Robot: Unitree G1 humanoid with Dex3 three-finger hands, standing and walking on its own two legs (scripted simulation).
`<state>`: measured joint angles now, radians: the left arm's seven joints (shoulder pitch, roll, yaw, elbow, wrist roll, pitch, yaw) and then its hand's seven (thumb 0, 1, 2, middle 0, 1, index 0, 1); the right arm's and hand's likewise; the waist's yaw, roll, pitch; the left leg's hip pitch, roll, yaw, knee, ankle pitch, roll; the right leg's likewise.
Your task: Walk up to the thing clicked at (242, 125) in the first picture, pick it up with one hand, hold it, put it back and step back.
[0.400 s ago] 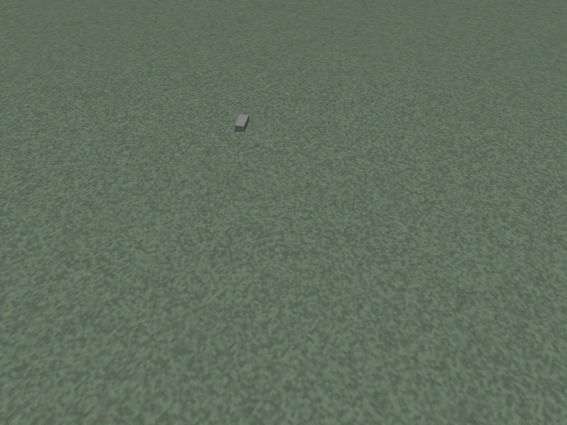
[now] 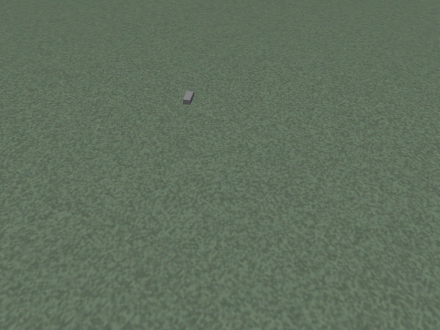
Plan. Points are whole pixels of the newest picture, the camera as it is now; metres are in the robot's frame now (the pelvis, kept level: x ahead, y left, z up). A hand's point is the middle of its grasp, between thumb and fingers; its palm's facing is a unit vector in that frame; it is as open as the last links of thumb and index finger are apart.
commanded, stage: stand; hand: left
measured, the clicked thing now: (188, 97) +1.87 +0.27 -0.76
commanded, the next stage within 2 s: walk up in 0.72 s
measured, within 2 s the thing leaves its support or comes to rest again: neither
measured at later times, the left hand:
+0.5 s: hand out of the picture +0.07 +0.25 -0.16, palm faces -0.03 -0.94 -0.34, open 7.4 cm
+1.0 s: hand out of the picture +0.07 +0.35 -0.15, palm faces +0.30 -0.89 -0.34, open 7.4 cm
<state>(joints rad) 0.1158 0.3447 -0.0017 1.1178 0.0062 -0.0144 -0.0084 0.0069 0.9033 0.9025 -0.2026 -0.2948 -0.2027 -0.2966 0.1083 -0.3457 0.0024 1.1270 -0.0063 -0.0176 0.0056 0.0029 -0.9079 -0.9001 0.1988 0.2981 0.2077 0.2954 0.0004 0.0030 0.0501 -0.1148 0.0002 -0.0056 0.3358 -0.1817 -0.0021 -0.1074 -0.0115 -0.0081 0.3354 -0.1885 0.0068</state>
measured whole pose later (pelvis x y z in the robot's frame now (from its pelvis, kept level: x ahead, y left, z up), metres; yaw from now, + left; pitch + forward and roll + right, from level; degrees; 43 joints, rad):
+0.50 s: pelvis +0.00 +0.00 +0.00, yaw +0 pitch -2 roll +0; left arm 0.12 0.35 0.00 1.12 0.01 -0.01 -0.01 0.01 0.90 0.90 -0.20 -0.29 -0.20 -0.30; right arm 0.11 -0.35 0.00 1.13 -0.01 -0.02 0.01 0.00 -0.91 -0.90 0.20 0.30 0.21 0.30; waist 0.00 0.01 0.05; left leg -0.11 0.00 -0.01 0.33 -0.18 0.00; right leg -0.10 -0.01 -0.01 0.33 -0.19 0.01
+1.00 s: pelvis +0.05 +0.03 -0.01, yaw +16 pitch -3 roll +0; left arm 0.14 0.49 0.13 0.94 0.06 -0.01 -0.11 0.01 0.90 0.90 -0.21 -0.30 -0.21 -0.30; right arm 0.23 -0.47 -0.09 1.01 -0.01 -0.02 0.11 0.01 -0.91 -0.90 0.20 0.30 0.21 0.30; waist 0.05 -0.08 0.01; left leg -0.44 0.11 0.12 0.67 -0.27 -0.02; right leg 0.02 -0.13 -0.27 0.42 -0.38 0.00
